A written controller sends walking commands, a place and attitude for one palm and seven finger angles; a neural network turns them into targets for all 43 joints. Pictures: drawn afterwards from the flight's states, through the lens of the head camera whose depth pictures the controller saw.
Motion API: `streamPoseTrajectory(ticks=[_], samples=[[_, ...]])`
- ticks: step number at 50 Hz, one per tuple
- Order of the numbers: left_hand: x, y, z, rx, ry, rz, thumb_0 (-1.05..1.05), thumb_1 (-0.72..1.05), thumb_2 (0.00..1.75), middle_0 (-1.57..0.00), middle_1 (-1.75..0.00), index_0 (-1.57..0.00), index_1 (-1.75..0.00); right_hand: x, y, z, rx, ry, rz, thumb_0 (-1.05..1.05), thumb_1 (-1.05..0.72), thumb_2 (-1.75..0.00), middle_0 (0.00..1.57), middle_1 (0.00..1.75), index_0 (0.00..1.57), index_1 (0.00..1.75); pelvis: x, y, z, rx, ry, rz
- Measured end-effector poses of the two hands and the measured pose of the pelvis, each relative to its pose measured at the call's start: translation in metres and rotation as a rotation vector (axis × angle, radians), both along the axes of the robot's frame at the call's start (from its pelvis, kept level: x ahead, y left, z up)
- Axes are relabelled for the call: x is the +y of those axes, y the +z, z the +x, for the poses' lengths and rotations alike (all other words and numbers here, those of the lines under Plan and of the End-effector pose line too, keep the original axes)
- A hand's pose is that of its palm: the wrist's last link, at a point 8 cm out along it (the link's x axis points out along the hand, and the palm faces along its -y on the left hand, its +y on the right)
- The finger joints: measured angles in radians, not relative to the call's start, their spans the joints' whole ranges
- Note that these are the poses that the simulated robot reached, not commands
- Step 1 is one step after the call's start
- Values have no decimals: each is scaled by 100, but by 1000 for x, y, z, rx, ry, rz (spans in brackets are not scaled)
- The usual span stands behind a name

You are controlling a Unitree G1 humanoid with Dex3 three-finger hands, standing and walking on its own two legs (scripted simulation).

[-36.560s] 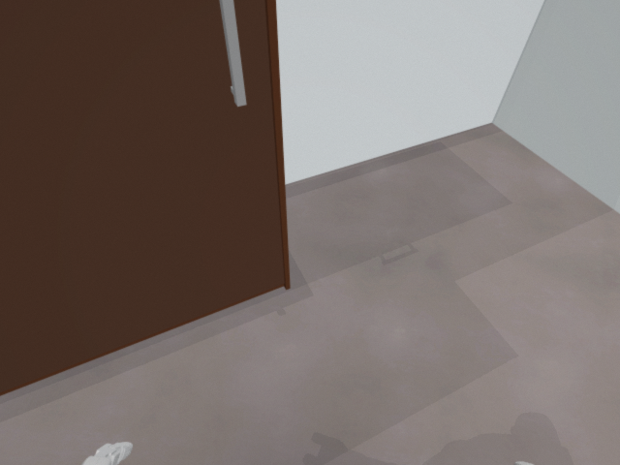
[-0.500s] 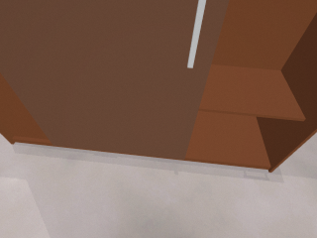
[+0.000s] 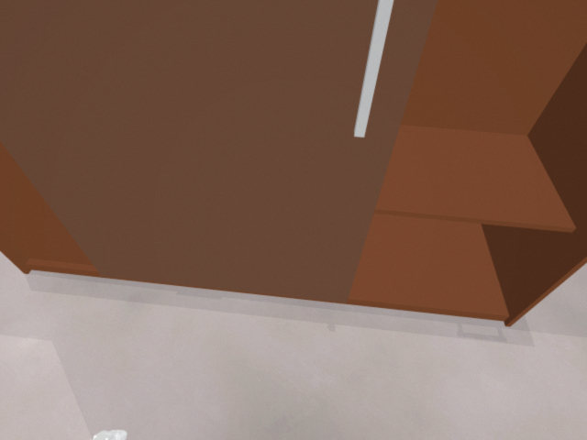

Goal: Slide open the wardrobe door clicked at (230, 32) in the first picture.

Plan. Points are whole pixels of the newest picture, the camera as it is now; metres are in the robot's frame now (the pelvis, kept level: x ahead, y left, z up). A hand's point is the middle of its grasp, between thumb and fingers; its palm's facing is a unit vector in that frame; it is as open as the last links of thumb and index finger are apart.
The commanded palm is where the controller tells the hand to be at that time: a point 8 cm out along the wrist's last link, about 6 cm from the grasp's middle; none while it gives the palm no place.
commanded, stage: look to check the result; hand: right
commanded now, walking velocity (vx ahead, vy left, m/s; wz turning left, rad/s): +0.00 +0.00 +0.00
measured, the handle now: (371, 64) +0.67 -0.09 +0.19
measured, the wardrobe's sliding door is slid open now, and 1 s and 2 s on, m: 0.60 0.60 0.60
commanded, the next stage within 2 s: stand and wait in 0.26 s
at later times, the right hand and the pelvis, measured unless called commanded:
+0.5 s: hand out of the picture +0.10 -0.22 -0.16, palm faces -0.02 +0.95 -0.30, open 7.4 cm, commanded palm none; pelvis +0.01 +0.01 +0.00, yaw +0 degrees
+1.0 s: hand out of the picture +0.08 -0.22 -0.16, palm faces -0.02 +0.95 -0.30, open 7.4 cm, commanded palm none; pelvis +0.00 +0.01 +0.00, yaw +1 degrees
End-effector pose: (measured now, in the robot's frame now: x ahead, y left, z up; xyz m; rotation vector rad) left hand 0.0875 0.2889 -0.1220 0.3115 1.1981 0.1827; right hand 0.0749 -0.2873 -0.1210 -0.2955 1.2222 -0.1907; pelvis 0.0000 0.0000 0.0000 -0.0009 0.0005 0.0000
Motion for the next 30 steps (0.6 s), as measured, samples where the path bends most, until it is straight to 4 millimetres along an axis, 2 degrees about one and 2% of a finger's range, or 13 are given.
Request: streamPoseTrajectory(ticks=[10,30], samples=[[4,-4,0,28,3,-11,0,91,90,-20,-30,-20,-30,4,1,0,23,-4,-12,1,-90,-90,20,30,20,30,7,1,7,1,2,-1],[13,-1,-10,39,32,-1,0,91,90,-20,-30,-20,-30,27,-4,17,-10,12,26,0,-90,-90,20,30,20,30,16,1,12,-8,8,1]])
